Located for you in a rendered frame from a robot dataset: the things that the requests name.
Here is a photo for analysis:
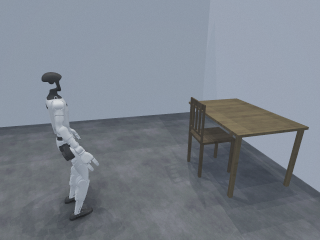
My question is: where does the right robot hand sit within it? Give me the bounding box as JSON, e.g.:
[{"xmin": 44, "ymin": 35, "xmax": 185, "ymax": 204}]
[{"xmin": 80, "ymin": 151, "xmax": 99, "ymax": 171}]

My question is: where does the robot right forearm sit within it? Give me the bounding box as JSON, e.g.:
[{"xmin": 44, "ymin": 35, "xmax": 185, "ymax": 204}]
[{"xmin": 59, "ymin": 127, "xmax": 85, "ymax": 156}]

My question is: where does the humanoid robot torso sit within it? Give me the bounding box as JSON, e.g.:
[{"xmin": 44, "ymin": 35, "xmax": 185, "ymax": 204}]
[{"xmin": 46, "ymin": 96, "xmax": 71, "ymax": 152}]

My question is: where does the left robot hand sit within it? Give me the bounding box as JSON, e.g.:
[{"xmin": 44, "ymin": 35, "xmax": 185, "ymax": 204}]
[{"xmin": 69, "ymin": 129, "xmax": 81, "ymax": 140}]

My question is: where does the right robot upper arm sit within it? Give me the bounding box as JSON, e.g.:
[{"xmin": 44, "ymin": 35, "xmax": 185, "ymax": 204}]
[{"xmin": 52, "ymin": 100, "xmax": 68, "ymax": 135}]

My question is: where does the table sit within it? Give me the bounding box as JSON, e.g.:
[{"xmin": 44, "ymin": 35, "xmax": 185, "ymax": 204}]
[{"xmin": 189, "ymin": 98, "xmax": 309, "ymax": 198}]

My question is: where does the chair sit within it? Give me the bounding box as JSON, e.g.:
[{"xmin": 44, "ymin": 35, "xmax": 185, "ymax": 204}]
[{"xmin": 187, "ymin": 97, "xmax": 236, "ymax": 178}]

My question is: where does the robot left thigh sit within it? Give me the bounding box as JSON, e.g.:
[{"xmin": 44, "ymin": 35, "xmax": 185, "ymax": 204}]
[{"xmin": 71, "ymin": 166, "xmax": 79, "ymax": 175}]

